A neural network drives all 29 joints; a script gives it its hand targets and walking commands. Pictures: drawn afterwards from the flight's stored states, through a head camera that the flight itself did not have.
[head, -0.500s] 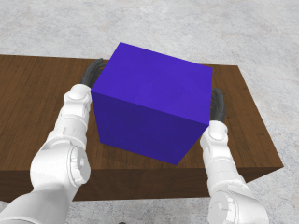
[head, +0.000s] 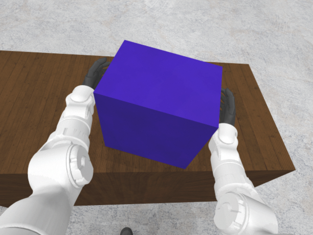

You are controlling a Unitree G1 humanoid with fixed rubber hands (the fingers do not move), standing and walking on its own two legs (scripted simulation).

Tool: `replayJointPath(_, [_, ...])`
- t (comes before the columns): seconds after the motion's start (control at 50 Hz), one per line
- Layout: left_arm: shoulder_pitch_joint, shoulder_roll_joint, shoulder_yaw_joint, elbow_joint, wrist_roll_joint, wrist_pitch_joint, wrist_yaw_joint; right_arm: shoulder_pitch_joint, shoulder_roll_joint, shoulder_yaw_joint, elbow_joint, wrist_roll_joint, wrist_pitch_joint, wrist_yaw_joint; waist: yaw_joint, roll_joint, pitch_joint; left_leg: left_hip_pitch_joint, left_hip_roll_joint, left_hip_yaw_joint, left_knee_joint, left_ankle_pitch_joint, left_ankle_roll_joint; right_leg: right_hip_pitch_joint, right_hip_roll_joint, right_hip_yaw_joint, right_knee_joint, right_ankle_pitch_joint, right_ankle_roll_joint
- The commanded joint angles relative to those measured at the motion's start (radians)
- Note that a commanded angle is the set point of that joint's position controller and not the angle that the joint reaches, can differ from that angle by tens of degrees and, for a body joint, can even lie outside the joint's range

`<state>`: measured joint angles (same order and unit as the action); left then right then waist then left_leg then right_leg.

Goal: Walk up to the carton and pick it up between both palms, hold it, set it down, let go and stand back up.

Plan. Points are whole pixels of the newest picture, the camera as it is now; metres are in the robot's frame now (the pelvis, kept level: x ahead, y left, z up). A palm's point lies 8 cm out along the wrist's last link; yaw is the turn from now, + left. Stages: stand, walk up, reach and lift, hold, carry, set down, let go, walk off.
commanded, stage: set down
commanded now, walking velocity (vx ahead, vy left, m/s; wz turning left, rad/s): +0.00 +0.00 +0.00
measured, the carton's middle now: (157, 110) +0.44 +0.00 +0.00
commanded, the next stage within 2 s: none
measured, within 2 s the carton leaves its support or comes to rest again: neither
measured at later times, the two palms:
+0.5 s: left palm (90, 90) +0.46 +0.19 +0.06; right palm (224, 120) +0.38 -0.16 +0.05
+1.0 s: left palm (90, 90) +0.46 +0.19 +0.06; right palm (224, 120) +0.38 -0.16 +0.05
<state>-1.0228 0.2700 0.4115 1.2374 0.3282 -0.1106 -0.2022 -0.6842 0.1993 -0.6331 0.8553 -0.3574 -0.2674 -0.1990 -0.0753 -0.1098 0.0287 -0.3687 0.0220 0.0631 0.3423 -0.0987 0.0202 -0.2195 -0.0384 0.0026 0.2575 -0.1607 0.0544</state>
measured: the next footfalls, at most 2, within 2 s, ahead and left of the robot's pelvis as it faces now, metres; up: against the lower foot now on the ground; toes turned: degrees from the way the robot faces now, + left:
none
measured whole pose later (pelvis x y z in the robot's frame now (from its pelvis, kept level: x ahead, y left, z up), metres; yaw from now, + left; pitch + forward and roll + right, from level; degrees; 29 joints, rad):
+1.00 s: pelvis +0.00 +0.00 +0.00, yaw +1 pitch +6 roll -1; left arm -0.98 0.22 0.53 1.16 0.43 -0.14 -0.24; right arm -0.67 0.21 -0.67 0.84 -0.44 -0.34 -0.20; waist -0.06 -0.11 0.06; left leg -0.36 0.02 0.05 0.34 -0.10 0.02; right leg -0.21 -0.04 -0.01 0.27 -0.18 0.05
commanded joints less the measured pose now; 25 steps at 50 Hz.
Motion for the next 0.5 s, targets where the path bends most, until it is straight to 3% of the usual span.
replayJointPath(0.0, [-0.454,-0.541,-0.139,-0.033,0.015,-0.058,-0.093,-0.493,0.418,0.321,0.035,-0.061,-0.026,0.114,0.001,0.222,-0.499,0.344,0.013,0.056,0.013,0.209,-0.076,0.033,0.057,-0.111,0.011,0.185,-0.034])
replayJointPath(0.06, [-0.435,-0.528,-0.119,-0.023,0.026,-0.066,-0.094,-0.467,0.424,0.333,0.048,-0.060,-0.027,0.117,0.015,0.203,-0.485,0.328,0.010,0.059,0.009,0.194,-0.065,0.047,0.055,-0.107,0.008,0.175,-0.031])
replayJointPath(0.1, [-0.433,-0.535,-0.129,-0.035,0.024,-0.074,-0.092,-0.451,0.427,0.324,0.047,-0.070,-0.033,0.113,-0.003,0.195,-0.483,0.325,0.011,0.055,0.005,0.180,-0.066,0.043,0.055,-0.107,0.009,0.182,-0.026])
replayJointPath(0.12, [-0.430,-0.537,-0.127,-0.034,0.029,-0.076,-0.091,-0.447,0.430,0.325,0.050,-0.070,-0.036,0.112,0.006,0.207,-0.479,0.321,0.008,0.057,0.004,0.174,-0.068,0.045,0.053,-0.105,0.005,0.172,-0.029])
replayJointPath(0.16, [-0.422,-0.545,-0.132,-0.040,0.035,-0.075,-0.086,-0.427,0.430,0.309,0.062,-0.081,-0.039,0.109,-0.007,0.221,-0.474,0.323,0.009,0.056,0.000,0.153,-0.072,0.027,0.053,-0.110,0.000,0.156,-0.033])
replayJointPath(0.24, [-0.443,-0.522,-0.122,-0.042,0.036,-0.077,-0.083,-0.431,0.428,0.287,0.062,-0.097,-0.035,0.108,-0.006,0.211,-0.461,0.286,0.010,0.055,-0.016,0.062,-0.058,0.008,0.045,-0.109,-0.001,0.108,-0.027])
replayJointPath(0.36, [-0.384,-0.503,-0.067,-0.007,0.076,-0.064,-0.093,-0.395,0.424,0.280,0.083,-0.108,-0.024,0.106,0.009,0.185,-0.388,0.254,0.005,0.060,-0.023,0.046,-0.046,0.037,0.044,-0.104,0.001,0.113,-0.021])
replayJointPath(0.44, [-0.395,-0.515,-0.082,-0.029,0.070,-0.065,-0.095,-0.384,0.428,0.260,0.072,-0.123,-0.027,0.102,-0.017,0.195,-0.390,0.261,0.007,0.054,-0.026,0.031,-0.049,0.019,0.044,-0.108,0.001,0.105,-0.019])
replayJointPath(0.48, [-0.391,-0.508,-0.075,-0.030,0.076,-0.071,-0.092,-0.371,0.429,0.261,0.080,-0.130,-0.033,0.104,-0.010,0.200,-0.398,0.274,0.010,0.054,-0.017,0.055,-0.052,0.005,0.045,-0.108,-0.001,0.108,-0.022])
